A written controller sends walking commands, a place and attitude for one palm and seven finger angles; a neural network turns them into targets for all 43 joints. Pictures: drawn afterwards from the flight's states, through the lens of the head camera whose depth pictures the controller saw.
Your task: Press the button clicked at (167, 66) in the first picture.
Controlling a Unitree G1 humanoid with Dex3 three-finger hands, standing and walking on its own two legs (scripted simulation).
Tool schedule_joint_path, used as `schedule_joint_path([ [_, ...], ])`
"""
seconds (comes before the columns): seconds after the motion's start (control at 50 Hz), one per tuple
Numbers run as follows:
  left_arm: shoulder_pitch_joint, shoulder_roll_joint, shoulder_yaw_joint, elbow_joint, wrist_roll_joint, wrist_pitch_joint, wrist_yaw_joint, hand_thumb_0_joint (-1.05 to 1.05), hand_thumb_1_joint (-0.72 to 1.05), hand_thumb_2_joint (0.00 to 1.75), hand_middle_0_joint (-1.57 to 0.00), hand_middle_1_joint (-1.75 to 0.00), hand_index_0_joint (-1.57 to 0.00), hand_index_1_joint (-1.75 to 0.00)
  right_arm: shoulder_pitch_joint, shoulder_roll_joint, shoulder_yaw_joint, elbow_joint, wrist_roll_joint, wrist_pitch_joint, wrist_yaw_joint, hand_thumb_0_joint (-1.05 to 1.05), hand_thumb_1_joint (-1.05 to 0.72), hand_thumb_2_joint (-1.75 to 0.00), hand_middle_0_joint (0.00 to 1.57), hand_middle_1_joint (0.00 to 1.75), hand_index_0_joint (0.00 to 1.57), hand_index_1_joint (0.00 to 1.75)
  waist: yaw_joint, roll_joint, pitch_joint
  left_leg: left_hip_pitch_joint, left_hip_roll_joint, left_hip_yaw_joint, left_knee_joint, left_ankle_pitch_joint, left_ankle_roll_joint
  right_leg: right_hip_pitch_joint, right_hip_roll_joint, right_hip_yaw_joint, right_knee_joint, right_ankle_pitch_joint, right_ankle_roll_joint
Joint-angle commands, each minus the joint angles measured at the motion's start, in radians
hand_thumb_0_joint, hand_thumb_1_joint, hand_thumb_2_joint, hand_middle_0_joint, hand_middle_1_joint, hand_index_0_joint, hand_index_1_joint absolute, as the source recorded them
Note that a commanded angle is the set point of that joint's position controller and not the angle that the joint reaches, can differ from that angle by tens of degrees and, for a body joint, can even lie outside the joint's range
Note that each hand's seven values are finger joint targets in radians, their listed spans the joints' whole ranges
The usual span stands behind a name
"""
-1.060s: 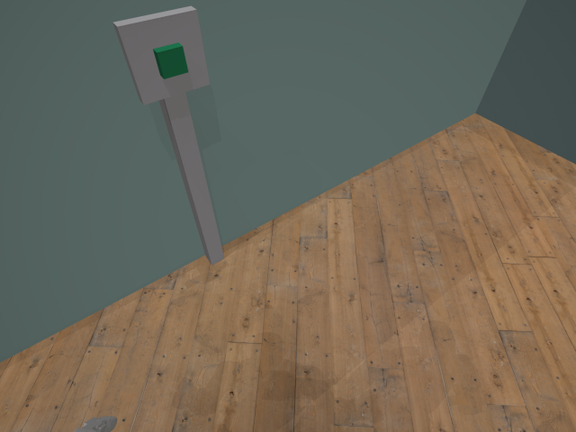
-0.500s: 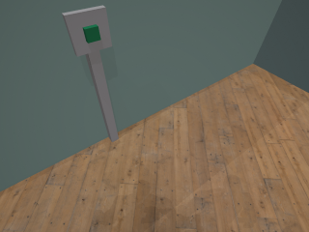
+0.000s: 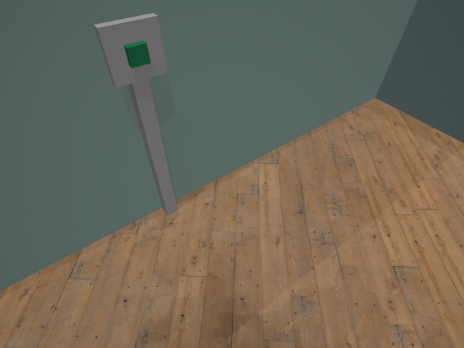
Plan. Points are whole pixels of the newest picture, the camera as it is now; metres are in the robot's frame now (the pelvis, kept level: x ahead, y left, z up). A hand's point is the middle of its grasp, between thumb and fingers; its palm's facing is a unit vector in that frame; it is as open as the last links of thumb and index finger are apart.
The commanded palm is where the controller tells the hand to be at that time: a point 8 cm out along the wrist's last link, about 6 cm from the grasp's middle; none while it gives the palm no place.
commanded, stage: look at it before walking up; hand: left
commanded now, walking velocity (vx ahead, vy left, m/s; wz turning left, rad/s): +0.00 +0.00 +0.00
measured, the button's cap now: (137, 54) +0.88 +0.35 +0.10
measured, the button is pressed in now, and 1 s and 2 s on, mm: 0 0 0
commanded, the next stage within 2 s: walk to a spot facing it in 0.38 s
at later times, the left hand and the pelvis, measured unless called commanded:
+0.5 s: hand out of the picture +0.06 +0.25 -0.16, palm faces -0.02 -0.95 -0.32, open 7.4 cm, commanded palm none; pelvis +0.00 +0.00 +0.00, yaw +0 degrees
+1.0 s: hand out of the picture +0.05 +0.16 -0.17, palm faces -0.14 -0.96 -0.23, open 7.4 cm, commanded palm none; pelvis -0.01 -0.02 -0.01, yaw -13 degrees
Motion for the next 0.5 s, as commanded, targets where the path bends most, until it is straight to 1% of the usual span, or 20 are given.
schedule_joint_path([
  [0.0,-0.041,0.206,0.038,-0.059,-0.002,-0.027,0.016,0.00,0.90,0.90,-0.20,-0.30,-0.20,-0.30,-0.045,-0.202,-0.041,-0.060,0.001,-0.020,-0.011,0.00,-0.90,-0.90,0.20,0.30,0.20,0.30,-0.002,-0.008,-0.024,-0.009,0.101,-0.089,-0.065,0.059,0.043,-0.025,-0.116,0.112,-0.098,0.028,-0.022],
  [0.02,-0.037,0.207,0.038,-0.061,-0.002,-0.027,0.016,0.00,0.90,0.90,-0.20,-0.30,-0.20,-0.30,-0.042,-0.201,-0.042,-0.059,0.002,-0.019,-0.011,0.00,-0.90,-0.90,0.20,0.30,0.20,0.30,-0.001,-0.007,-0.029,-0.005,0.102,-0.088,-0.063,0.057,0.043,-0.024,-0.116,0.111,-0.097,0.022,-0.022],
  [0.04,-0.040,0.205,0.038,-0.061,-0.002,-0.026,0.016,0.00,0.90,0.90,-0.20,-0.30,-0.20,-0.30,-0.046,-0.201,-0.042,-0.058,0.001,-0.019,-0.011,0.00,-0.90,-0.90,0.20,0.30,0.20,0.30,0.000,-0.009,-0.018,-0.007,0.102,-0.089,-0.064,0.057,0.044,-0.032,-0.116,0.111,-0.098,0.021,-0.021],
  [0.08,-0.038,0.205,0.038,-0.060,-0.002,-0.027,0.016,0.00,0.90,0.90,-0.20,-0.30,-0.20,-0.30,-0.042,-0.201,-0.042,-0.058,0.001,-0.019,-0.011,0.00,-0.90,-0.90,0.20,0.30,0.20,0.30,-0.001,-0.009,-0.026,-0.008,0.100,-0.090,-0.063,0.058,0.044,-0.026,-0.116,0.113,-0.100,0.021,-0.021],
  [0.16,-0.034,0.206,0.038,-0.058,-0.002,-0.030,0.017,0.00,0.90,0.90,-0.20,-0.30,-0.20,-0.30,-0.042,-0.200,-0.043,-0.057,0.002,-0.019,-0.011,0.00,-0.90,-0.90,0.20,0.30,0.20,0.30,-0.003,-0.011,-0.039,0.005,0.102,-0.088,-0.056,0.085,0.042,-0.018,-0.119,0.112,-0.096,0.061,-0.022],
  [0.22,-0.030,0.205,0.037,-0.057,-0.002,-0.029,0.017,0.00,0.90,0.90,-0.20,-0.30,-0.20,-0.30,-0.041,-0.199,-0.042,-0.056,0.003,-0.018,-0.011,0.00,-0.90,-0.90,0.20,0.30,0.20,0.30,-0.001,-0.008,-0.034,0.001,0.103,-0.090,-0.058,0.081,0.043,-0.019,-0.118,0.110,-0.098,0.053,-0.022],
  [0.26,-0.029,0.205,0.036,-0.055,-0.003,-0.028,0.016,0.00,0.90,0.90,-0.20,-0.30,-0.20,-0.30,-0.045,-0.201,-0.042,-0.055,0.002,-0.018,-0.011,0.00,-0.90,-0.90,0.20,0.30,0.20,0.30,0.000,0.009,-0.023,-0.002,0.102,-0.090,-0.063,0.065,0.043,-0.026,-0.119,0.112,-0.102,0.037,-0.021],
  [0.3,-0.031,0.208,0.037,-0.055,-0.002,-0.029,0.016,0.00,0.90,0.90,-0.20,-0.30,-0.20,-0.30,-0.043,-0.200,-0.042,-0.054,0.002,-0.018,-0.010,0.00,-0.90,-0.90,0.20,0.30,0.20,0.30,-0.002,-0.009,-0.031,-0.001,0.102,-0.088,-0.061,0.069,0.042,-0.019,-0.120,0.113,-0.105,0.042,-0.022],
  [0.36,-0.030,0.206,0.035,-0.053,-0.002,-0.029,0.016,0.00,0.90,0.90,-0.20,-0.30,-0.20,-0.30,-0.044,-0.202,-0.042,-0.053,0.002,-0.017,-0.010,0.00,-0.90,-0.90,0.20,0.30,0.20,0.30,-0.003,-0.003,-0.028,0.004,0.102,-0.090,-0.062,0.068,0.042,-0.027,-0.120,0.112,-0.105,0.036,-0.020],
  [0.44,-0.029,0.205,0.036,-0.051,-0.002,-0.029,0.017,0.00,0.90,0.90,-0.20,-0.30,-0.20,-0.30,-0.048,-0.202,-0.043,-0.053,0.003,-0.019,-0.010,0.00,-0.90,-0.90,0.20,0.30,0.20,0.30,-0.001,0.003,-0.041,0.014,0.107,-0.089,-0.063,0.098,0.044,-0.013,-0.118,0.103,-0.094,0.079,-0.018],
  [0.46,-0.029,0.206,0.035,-0.052,-0.002,-0.029,0.016,0.00,0.90,0.90,-0.20,-0.30,-0.20,-0.30,-0.051,-0.204,-0.043,-0.053,0.003,-0.019,-0.010,0.00,-0.90,-0.90,0.20,0.30,0.20,0.30,-0.001,-0.002,-0.037,0.014,0.106,-0.090,-0.063,0.100,0.044,-0.014,-0.118,0.104,-0.094,0.082,-0.018],
  [0.48,-0.031,0.207,0.037,-0.055,-0.002,-0.028,0.016,0.00,0.90,0.90,-0.20,-0.30,-0.20,-0.30,-0.046,-0.209,-0.045,-0.054,0.002,-0.020,-0.013,0.00,-0.90,-0.90,0.20,0.30,0.20,0.30,-0.004,0.007,-0.043,0.024,0.111,-0.083,-0.060,0.104,0.043,-0.019,-0.115,0.113,-0.089,0.098,-0.021],
])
